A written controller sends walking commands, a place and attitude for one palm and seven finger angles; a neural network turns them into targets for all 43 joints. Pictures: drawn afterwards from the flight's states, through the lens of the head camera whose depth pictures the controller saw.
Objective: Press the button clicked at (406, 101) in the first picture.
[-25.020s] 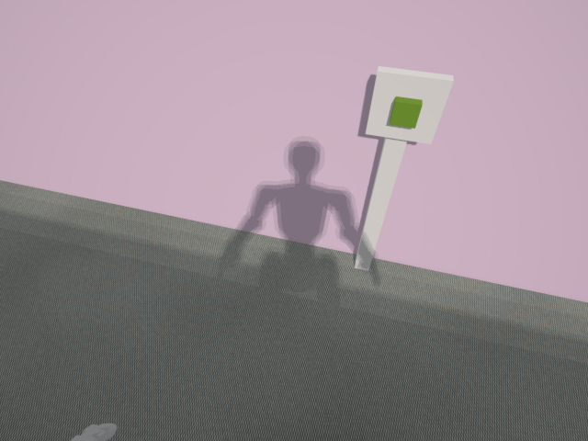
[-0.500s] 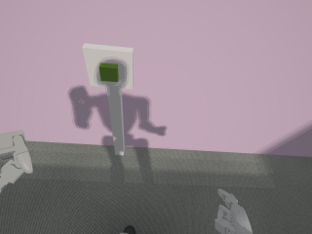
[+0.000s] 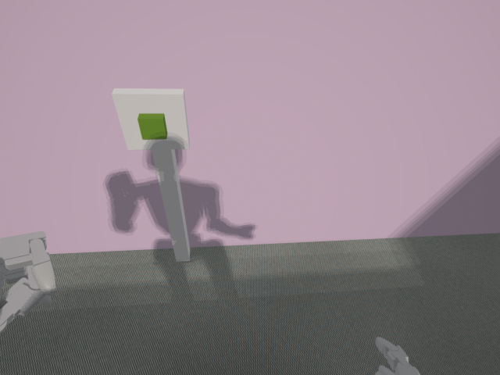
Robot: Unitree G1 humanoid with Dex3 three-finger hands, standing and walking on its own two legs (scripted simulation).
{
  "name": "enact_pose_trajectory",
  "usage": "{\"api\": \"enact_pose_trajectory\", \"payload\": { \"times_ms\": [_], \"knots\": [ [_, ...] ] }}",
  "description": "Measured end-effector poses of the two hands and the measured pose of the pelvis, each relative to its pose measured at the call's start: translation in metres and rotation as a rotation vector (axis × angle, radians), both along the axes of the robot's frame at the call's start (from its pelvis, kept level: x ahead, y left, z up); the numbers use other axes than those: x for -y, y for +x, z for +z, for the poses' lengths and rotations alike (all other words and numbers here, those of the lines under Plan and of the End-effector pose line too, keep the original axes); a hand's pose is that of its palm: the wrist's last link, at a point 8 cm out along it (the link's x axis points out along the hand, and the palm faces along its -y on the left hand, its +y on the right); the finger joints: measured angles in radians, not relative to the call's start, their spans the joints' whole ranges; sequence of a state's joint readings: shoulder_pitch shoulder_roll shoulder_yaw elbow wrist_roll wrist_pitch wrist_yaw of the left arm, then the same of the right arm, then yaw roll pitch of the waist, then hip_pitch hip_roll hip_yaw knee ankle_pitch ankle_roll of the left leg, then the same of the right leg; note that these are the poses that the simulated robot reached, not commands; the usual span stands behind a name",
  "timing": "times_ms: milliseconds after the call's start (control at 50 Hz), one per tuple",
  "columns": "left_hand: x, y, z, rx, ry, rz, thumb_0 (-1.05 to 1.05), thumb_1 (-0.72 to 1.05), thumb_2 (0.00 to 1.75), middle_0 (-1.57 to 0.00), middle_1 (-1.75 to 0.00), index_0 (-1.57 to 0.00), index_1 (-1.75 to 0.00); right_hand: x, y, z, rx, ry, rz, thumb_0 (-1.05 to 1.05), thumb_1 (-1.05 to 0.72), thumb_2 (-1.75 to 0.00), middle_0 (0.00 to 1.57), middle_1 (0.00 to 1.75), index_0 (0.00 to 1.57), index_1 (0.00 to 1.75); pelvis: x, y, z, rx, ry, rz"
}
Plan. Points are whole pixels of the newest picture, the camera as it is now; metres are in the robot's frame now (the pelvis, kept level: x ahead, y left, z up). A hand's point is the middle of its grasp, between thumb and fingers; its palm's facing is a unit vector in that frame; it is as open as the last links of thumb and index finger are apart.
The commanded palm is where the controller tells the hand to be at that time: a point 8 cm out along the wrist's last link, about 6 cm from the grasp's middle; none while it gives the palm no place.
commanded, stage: stop stepping back and stand still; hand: left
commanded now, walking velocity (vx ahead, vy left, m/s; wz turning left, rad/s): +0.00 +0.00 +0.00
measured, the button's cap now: (153, 125) +0.74 +0.27 +0.00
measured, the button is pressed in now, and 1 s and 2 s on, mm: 0 0 0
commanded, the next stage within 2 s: let the arm hang, fingers relaxed in 0.36 s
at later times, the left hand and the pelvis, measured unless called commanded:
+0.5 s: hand (53, 301) +0.18 +0.24 +0.13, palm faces +0.33 -0.81 -0.48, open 3.1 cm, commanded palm none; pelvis +0.01 -0.01 -0.01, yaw +1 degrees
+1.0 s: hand out of the picture -0.05 +0.20 -0.18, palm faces +0.04 -0.97 -0.24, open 5.1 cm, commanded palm none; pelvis +0.01 -0.01 +0.00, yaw +2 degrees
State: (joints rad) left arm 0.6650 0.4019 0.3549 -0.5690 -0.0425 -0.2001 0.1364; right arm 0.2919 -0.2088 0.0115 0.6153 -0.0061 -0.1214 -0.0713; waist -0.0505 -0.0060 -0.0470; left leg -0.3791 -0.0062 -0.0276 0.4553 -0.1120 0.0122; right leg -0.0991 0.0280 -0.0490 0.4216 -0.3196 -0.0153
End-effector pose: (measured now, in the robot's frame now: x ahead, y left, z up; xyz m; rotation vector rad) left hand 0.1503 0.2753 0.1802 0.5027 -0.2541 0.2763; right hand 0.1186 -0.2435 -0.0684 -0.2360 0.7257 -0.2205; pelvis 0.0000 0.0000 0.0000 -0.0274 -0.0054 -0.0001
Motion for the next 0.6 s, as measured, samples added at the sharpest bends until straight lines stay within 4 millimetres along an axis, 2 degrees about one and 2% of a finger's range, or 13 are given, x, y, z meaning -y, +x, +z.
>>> {"api": "enact_pose_trajectory", "payload": {
  "times_ms": [100, 220, 340, 400, 460, 480, 500, 560, 600],
  "knots": [
    [-0.002, -0.019, 0.000, 0.024, 0.006, 0.022, 0.02, 0.89, 0.90, -1.31, -1.50, -1.31, -1.49, -0.004, 0.008, -0.007, 0.009, 0.003, 0.028, 0.02, -0.90, -0.90, 0.20, 0.30, 0.21, 0.30, -0.001, -0.002, -0.006, 0.028, -0.027, -0.007],
    [-0.016, -0.012, -0.007, 0.056, -0.049, 0.105, 0.02, 0.89, 0.90, -1.31, -1.50, -1.31, -1.49, -0.016, 0.022, -0.007, 0.032, 0.016, 0.052, 0.02, -0.91, -0.90, 0.20, 0.30, 0.21, 0.30, -0.003, -0.002, -0.006, 0.049, -0.006, -0.004],
    [0.001, -0.008, 0.004, 0.020, -0.005, 0.076, 0.02, 0.89, 0.90, -1.31, -1.50, -1.31, -1.49, -0.028, 0.033, 0.001, 0.073, 0.071, 0.106, 0.02, -0.90, -0.90, 0.20, 0.30, 0.21, 0.30, 0.008, -0.008, 0.001, 0.010, 0.015, 0.020],
    [0.009, -0.015, 0.006, -0.009, 0.013, 0.054, 0.02, 0.89, 0.90, -1.31, -1.50, -1.31, -1.49, -0.026, 0.037, -0.002, 0.054, 0.077, 0.121, 0.01, -0.90, -0.90, 0.20, 0.30, 0.21, 0.30, 0.011, -0.004, 0.000, 0.001, 0.001, 0.013],
    [0.007, -0.016, 0.000, -0.017, 0.005, 0.068, 0.02, 0.89, 0.90, -1.31, -1.50, -1.31, -1.49, -0.018, 0.041, -0.009, 0.023, 0.057, 0.115, 0.01, -0.90, -0.90, 0.20, 0.30, 0.21, 0.30, 0.010, 0.004, -0.004, 0.016, -0.017, 0.007],
    [0.004, -0.012, -0.010, -0.040, 0.014, 0.068, 0.01, 0.89, 0.90, -1.31, -1.50, -1.31, -1.49, -0.014, 0.042, -0.014, 0.013, 0.056, 0.128, 0.01, -0.90, -0.90, 0.20, 0.30, 0.21, 0.30, 0.009, 0.005, -0.006, 0.016, -0.016, 0.011],
    [-0.002, -0.005, -0.030, -0.108, 0.008, 0.072, 0.01, 0.89, 0.90, -1.31, -1.50, -1.31, -1.49, -0.009, 0.044, -0.021, -0.008, 0.056, 0.144, 0.01, -0.90, -0.90, 0.20, 0.30, 0.21, 0.30, 0.007, 0.006, -0.009, 0.017, -0.013, 0.014],
    [-0.018, 0.009, -0.123, -0.456, -0.103, 0.140, 0.00, 0.89, 0.90, -1.29, -1.47, -1.29, -1.47, 0.008, 0.043, -0.042, -0.092, 0.037, 0.144, 0.01, -0.90, -0.90, 0.20, 0.30, 0.21, 0.30, 0.003, 0.004, -0.017, 0.023, 0.000, 0.023],
    [-0.019, 0.002, -0.189, -0.711, -0.197, 0.187, 0.00, 0.90, 0.90, -1.25, -1.44, -1.25, -1.44, 0.018, 0.035, -0.048, -0.140, 0.022, 0.117, 0.01, -0.90, -0.90, 0.20, 0.30, 0.21, 0.30, 0.003, 0.004, -0.020, 0.031, 0.005, 0.028]
  ]
}}
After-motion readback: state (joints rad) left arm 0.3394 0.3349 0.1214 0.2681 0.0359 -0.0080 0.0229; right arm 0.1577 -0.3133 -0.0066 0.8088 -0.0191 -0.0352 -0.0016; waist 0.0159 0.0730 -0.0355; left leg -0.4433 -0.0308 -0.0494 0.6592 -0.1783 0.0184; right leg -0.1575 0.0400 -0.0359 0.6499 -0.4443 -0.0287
